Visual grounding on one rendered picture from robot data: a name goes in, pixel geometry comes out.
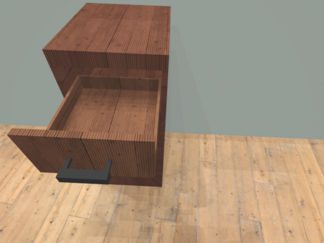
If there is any handle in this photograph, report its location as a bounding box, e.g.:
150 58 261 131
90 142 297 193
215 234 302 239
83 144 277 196
56 157 112 185

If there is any cabinet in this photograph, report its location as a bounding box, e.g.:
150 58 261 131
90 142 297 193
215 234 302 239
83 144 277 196
42 3 171 187

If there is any drawer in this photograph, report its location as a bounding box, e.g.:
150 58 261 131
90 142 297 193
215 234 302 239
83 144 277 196
7 75 161 178

